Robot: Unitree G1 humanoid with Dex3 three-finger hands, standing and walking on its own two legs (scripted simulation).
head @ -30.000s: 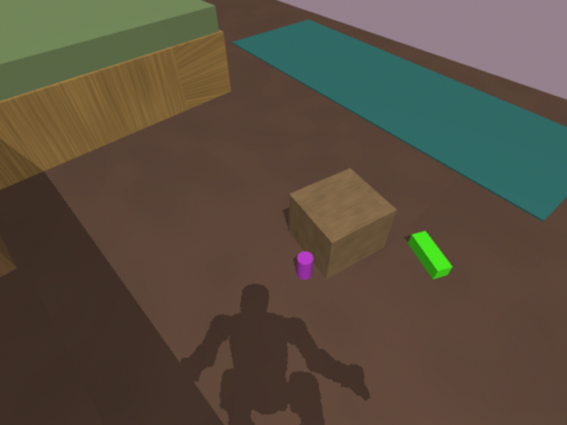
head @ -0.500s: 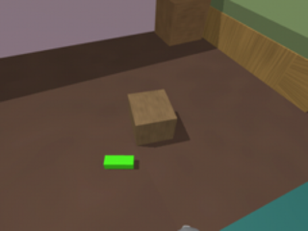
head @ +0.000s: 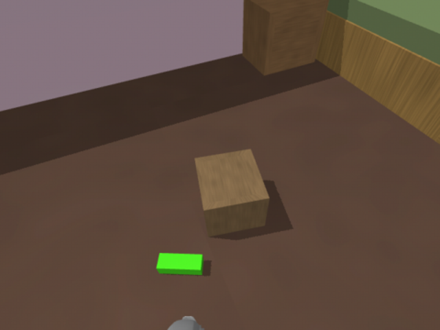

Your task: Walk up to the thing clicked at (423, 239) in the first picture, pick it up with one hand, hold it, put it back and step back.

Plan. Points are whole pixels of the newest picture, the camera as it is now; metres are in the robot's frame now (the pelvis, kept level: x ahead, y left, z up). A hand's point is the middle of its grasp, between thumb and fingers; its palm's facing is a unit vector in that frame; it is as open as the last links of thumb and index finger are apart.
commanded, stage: walk up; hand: left
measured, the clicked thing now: (180, 263) +0.52 +0.28 -0.75
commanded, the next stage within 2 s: stand in 1.52 s
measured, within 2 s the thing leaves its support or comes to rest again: neither
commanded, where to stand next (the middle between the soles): +0.14 +0.04 m, yaw -1 degrees
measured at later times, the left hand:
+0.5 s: hand out of the picture +0.16 +0.29 -0.17, palm faces -0.04 -0.92 -0.39, open 7.4 cm
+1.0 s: hand (114, 305) +0.20 +0.27 -0.15, palm faces -0.03 -0.94 -0.33, open 7.4 cm
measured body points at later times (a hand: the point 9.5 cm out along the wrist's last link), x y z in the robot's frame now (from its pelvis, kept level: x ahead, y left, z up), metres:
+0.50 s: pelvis +0.08 +0.02 -0.03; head +0.11 +0.01 +0.42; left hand +0.16 +0.33 -0.14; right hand +0.18 -0.29 -0.15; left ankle +0.11 +0.14 -0.74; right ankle +0.13 -0.11 -0.75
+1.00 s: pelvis +0.10 +0.02 +0.00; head +0.11 +0.02 +0.45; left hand +0.20 +0.32 -0.13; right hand +0.17 -0.29 -0.13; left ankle +0.11 +0.14 -0.74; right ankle +0.13 -0.11 -0.74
